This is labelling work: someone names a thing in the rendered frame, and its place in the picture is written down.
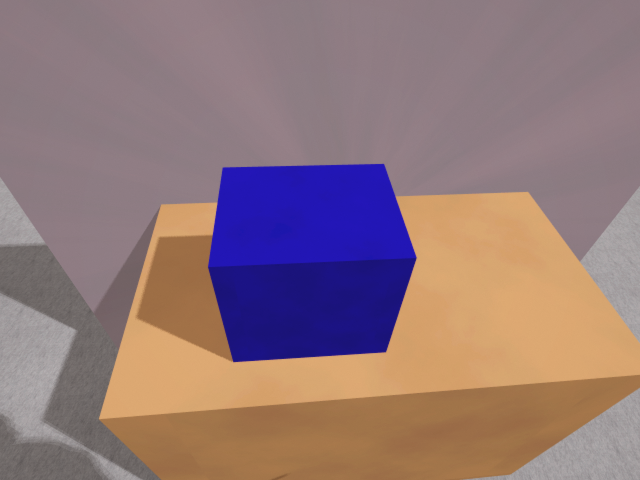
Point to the carton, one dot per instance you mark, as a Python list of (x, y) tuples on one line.
[(308, 261)]

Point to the pedestal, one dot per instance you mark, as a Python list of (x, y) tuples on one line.
[(503, 346)]

